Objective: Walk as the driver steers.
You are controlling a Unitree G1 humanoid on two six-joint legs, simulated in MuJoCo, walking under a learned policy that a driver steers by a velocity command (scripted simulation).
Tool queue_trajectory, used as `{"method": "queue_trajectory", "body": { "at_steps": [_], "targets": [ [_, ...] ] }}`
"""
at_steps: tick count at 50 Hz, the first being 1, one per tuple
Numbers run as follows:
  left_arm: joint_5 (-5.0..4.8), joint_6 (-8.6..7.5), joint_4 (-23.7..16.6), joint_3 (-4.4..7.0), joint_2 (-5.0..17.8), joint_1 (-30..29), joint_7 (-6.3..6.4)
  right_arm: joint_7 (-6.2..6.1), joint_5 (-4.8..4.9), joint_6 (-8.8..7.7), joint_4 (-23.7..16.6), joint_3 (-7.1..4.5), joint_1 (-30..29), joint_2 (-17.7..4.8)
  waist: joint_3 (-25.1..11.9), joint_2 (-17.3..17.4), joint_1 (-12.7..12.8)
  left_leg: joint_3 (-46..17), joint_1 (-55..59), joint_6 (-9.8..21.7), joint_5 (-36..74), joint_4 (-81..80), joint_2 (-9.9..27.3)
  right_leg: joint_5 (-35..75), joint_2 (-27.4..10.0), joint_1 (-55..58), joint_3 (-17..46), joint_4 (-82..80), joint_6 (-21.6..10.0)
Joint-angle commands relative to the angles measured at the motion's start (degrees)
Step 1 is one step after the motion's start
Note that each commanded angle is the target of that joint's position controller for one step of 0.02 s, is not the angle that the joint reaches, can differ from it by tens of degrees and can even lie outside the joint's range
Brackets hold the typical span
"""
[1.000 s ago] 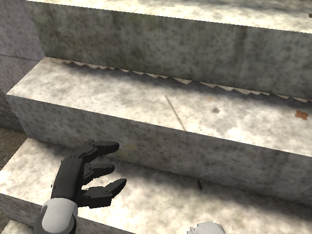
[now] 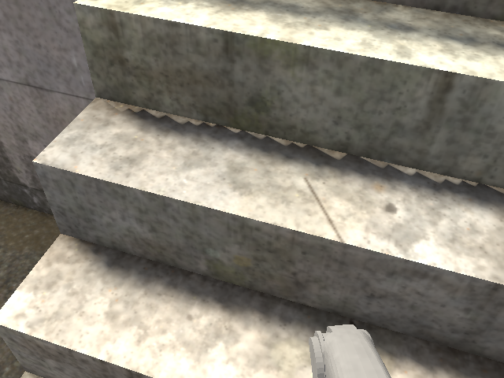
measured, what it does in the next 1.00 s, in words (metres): walks ahead: right foot 0.21 m higher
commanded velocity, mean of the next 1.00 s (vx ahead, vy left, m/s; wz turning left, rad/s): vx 0.50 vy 0.00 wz -0.09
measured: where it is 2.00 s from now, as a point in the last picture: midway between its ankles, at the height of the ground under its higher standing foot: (371, 75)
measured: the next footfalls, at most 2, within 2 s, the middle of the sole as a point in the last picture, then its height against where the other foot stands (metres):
right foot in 0.18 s outside the picture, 0.21 m higher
left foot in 1.10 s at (259, 363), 0.22 m higher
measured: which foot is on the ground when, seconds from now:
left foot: down 0.00-0.40, up 0.42-1.00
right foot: up 0.00-0.16, down 0.18-1.00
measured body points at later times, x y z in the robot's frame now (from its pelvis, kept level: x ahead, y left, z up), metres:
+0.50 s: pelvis +0.03 -0.10 +0.06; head +0.04 -0.10 +0.51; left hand +0.10 +0.15 -0.09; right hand +0.16 -0.36 -0.06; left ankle -0.04 +0.07 -0.53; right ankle +0.04 -0.14 -0.54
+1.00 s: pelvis +0.20 -0.12 +0.20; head +0.18 -0.13 +0.64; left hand +0.00 +0.00 +0.06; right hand +0.44 -0.29 +0.11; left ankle +0.39 +0.01 -0.22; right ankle +0.04 -0.14 -0.54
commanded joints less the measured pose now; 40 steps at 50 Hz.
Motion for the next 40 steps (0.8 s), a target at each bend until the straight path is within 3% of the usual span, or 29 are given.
{"method": "queue_trajectory", "body": {
  "at_steps": [1,2,4,7,8,9,10,11,12,14,15,17,19,20,21,22,23,24,25,27,29,30,31,32,34,35,36,39,40],
  "targets": [
    [-0.42,1.44,-7.49,-0.98,0.79,-9.88,-0.16,0.48,0.16,-0.62,-2.69,0.42,-2.45,-5.10,6.28,5.98,4.84,-7.60,-4.74,11.10,10.02,-17.87,14.50,-3.43,-4.25,0.16,-6.72,-11.46,-2.27],
    [-0.19,2.52,-7.50,-1.13,1.43,-8.88,-0.17,1.37,0.59,-0.44,-3.50,0.47,-5.91,-6.21,6.09,4.67,6.27,-4.40,-10.00,11.94,17.19,-18.99,14.24,-5.78,-3.22,7.92,-8.86,-17.99,-2.53],
    [0.26,3.93,-8.75,-0.62,2.25,-10.89,-0.13,2.41,2.01,-1.29,-2.69,-0.02,-5.75,-9.65,2.72,7.99,6.50,-2.33,-9.13,15.03,31.36,-18.89,14.97,-16.01,-0.02,16.98,-10.98,-29.32,-0.02],
    [1.81,3.75,-10.02,-0.12,1.44,-9.99,-1.50,2.26,5.22,-2.66,-2.58,-3.24,-6.46,-16.65,-3.28,14.21,5.85,-1.29,8.41,19.20,53.28,-12.21,16.95,-37.13,7.11,22.08,-16.42,-46.48,5.03],
    [2.37,4.67,-10.46,-1.04,0.35,-10.72,-0.31,3.29,2.81,-1.79,-1.68,-3.49,-8.08,-16.64,-2.35,11.83,6.54,-5.17,16.84,19.41,52.47,-9.48,20.67,-38.79,5.45,16.38,-9.10,-55.45,4.85],
    [2.86,4.72,-11.11,-1.59,-1.06,-8.09,0.18,3.47,3.97,-1.20,-1.71,-5.00,-7.69,-17.43,-4.20,13.91,6.60,-6.82,25.27,21.10,54.27,-7.20,22.70,-44.91,6.69,14.06,-8.47,-60.99,6.15],
    [2.83,4.10,-10.00,-2.03,-1.35,-4.45,1.03,3.56,2.99,-1.30,-2.93,-6.01,-7.61,-17.72,-7.26,14.87,5.39,-6.22,26.93,21.61,57.54,-5.33,23.08,-39.62,6.84,18.41,-7.59,-62.08,6.16],
    [1.20,2.74,-7.55,-1.28,1.20,-1.34,2.23,3.13,0.54,-2.04,-2.99,-6.05,-4.85,-15.81,-9.68,12.78,3.21,-4.46,20.56,18.82,59.26,-3.80,20.31,-30.17,5.86,25.44,-2.23,-57.96,4.16],
    [0.30,2.42,-7.39,-0.22,3.77,0.64,2.76,2.59,0.97,-1.75,-3.83,-6.65,-6.97,-16.46,-8.66,12.88,5.26,-4.39,15.64,18.65,53.36,-3.84,18.55,-33.43,7.95,27.04,-0.78,-57.79,4.32],
    [0.54,2.66,-8.71,0.52,6.51,0.72,3.45,2.40,1.75,-0.69,-7.17,-7.37,-15.00,-17.10,-3.20,11.90,6.72,-6.30,3.10,18.14,26.19,-8.28,18.13,-39.87,9.66,30.29,-0.89,-53.83,5.62],
    [0.40,3.35,-10.03,0.33,7.65,1.91,4.25,2.95,1.77,0.15,-7.88,-7.97,-17.74,-19.10,-2.03,11.39,8.34,-7.21,-0.65,18.31,23.97,-9.91,18.58,-41.00,10.00,30.35,1.96,-53.25,5.30],
    [1.27,4.50,-7.99,0.63,7.57,9.09,3.69,2.95,2.60,1.16,-11.20,-8.48,-26.03,-18.04,-3.16,7.16,11.60,-8.20,-2.56,17.59,22.51,-4.22,17.99,-37.85,10.49,29.93,6.06,-58.43,3.46],
    [0.92,4.26,-3.92,1.93,10.43,18.12,3.05,2.39,1.51,2.34,-13.67,-8.54,-30.78,-16.61,-5.85,0.70,14.32,-8.04,-12.38,15.75,27.46,8.94,13.95,-37.16,9.69,37.05,17.52,-68.79,-0.79],
    [3.06,3.40,-3.46,3.19,9.00,15.99,10.01,-0.82,12.22,0.42,-19.57,-9.21,-34.31,-16.26,-4.49,-13.61,16.45,-1.36,-13.00,8.91,43.82,28.99,5.44,-46.37,7.80,51.54,25.16,-89.16,2.99],
    [1.98,2.90,-1.39,3.54,12.41,17.97,13.56,-1.11,10.62,-0.38,-21.07,-7.62,-38.33,-11.98,-4.80,-26.88,14.95,-10.58,-25.69,4.04,11.06,52.00,-4.31,-54.80,3.50,55.73,47.91,-111.44,2.85],
    [1.51,2.44,-1.18,2.85,11.41,14.36,15.16,-0.86,7.45,-0.84,-24.03,-5.43,-40.03,-5.65,-0.68,-22.41,12.00,-21.27,-28.33,0.53,2.32,72.26,-8.90,-54.38,4.04,48.80,53.98,-120.18,7.71],
    [1.77,1.77,-1.03,1.93,9.60,10.59,15.45,-0.58,6.73,-0.89,-25.41,-4.49,-37.79,-2.60,0.14,-19.50,8.54,-25.95,-30.45,-1.27,1.29,84.02,-10.34,-49.14,4.42,46.43,51.11,-117.25,10.09],
    [1.03,0.56,0.36,2.68,8.45,12.29,14.93,-0.31,5.40,-0.41,-24.88,-4.89,-34.97,-4.00,1.37,-10.72,6.84,-22.59,-32.62,-1.99,1.65,87.37,-8.97,-41.72,4.26,47.48,43.79,-110.90,8.83],
    [1.12,-0.30,1.85,2.96,6.56,13.04,14.67,-0.57,4.48,-0.72,-24.91,-5.30,-33.61,-5.05,3.65,-5.51,6.67,-20.33,-35.78,-1.53,2.46,88.16,-8.94,-34.66,5.03,49.07,38.22,-104.89,6.11],
    [2.03,-1.56,5.86,3.08,3.24,16.40,13.71,-1.66,4.91,-0.42,-25.86,-5.31,-36.74,-3.98,6.21,-3.14,8.58,-19.92,-41.35,-0.67,2.52,95.63,-11.30,-30.50,3.16,51.92,34.54,-100.66,3.39],
    [2.56,-2.75,7.97,4.12,3.46,22.27,12.73,-2.18,5.05,-0.59,-28.90,-4.75,-41.44,-1.34,8.17,1.01,10.39,-21.60,-48.92,0.31,-0.25,99.53,-11.72,-26.86,0.32,58.93,33.36,-101.00,2.69],
    [7.18,-1.97,12.93,0.53,0.00,34.52,4.86,-2.11,8.02,1.29,-23.46,-6.54,-45.91,-11.35,6.08,-2.50,17.40,-38.51,-69.73,10.46,2.87,102.94,-15.68,-5.49,-0.56,71.24,36.36,-90.56,1.54],
    [8.22,-1.55,15.50,0.64,-0.95,42.77,2.17,-2.95,7.80,0.67,-22.38,-6.43,-40.90,-7.65,4.93,-2.08,16.04,-39.11,-79.36,13.17,4.22,105.36,-16.51,1.47,-4.20,84.13,35.44,-92.63,4.02],
    [9.73,-0.82,16.67,0.09,-1.58,40.93,0.13,-3.51,7.53,0.78,-21.46,-5.04,-36.96,-2.87,4.38,1.95,11.86,-39.10,-83.35,14.36,9.83,105.33,-16.56,5.03,-5.40,84.69,31.96,-95.07,4.62],
    [7.88,-2.53,14.18,0.60,-1.17,33.19,-1.26,-3.65,7.02,-0.41,-19.15,-4.77,-35.45,-2.31,4.00,1.44,6.22,-31.17,-79.90,13.97,15.43,103.24,-14.24,-6.98,-3.50,77.02,23.51,-103.07,6.60],
    [7.12,-3.53,13.49,1.04,-0.36,29.49,-1.62,-3.14,7.61,-0.18,-18.66,-5.20,-36.24,-2.20,5.45,-2.02,3.81,-25.49,-73.57,13.56,16.77,108.41,-13.12,-12.38,-3.40,65.40,22.01,-107.74,6.54],
    [7.01,-4.19,13.42,0.40,-1.47,28.16,-0.95,-2.11,7.62,-0.10,-18.57,-4.94,-38.03,-2.02,6.70,-5.51,3.91,-22.93,-73.11,13.28,15.97,118.96,-13.39,-14.01,-2.88,58.79,21.08,-109.01,5.32],
    [8.93,-5.16,18.25,-1.25,-4.56,36.44,-0.80,-1.91,8.62,-0.11,-20.41,-4.50,-43.31,-1.65,10.37,0.45,7.24,-24.50,-82.06,13.92,18.60,116.92,-12.53,-14.24,-4.34,65.97,18.90,-111.29,8.07],
    [9.03,-5.95,18.98,-1.16,-3.19,39.44,-0.62,-2.05,8.46,0.05,-21.18,-4.58,-46.02,-2.25,10.59,-1.70,9.00,-22.73,-84.54,12.52,17.60,114.65,-11.66,-11.55,-5.12,70.01,18.79,-112.67,7.97]
  ]
}}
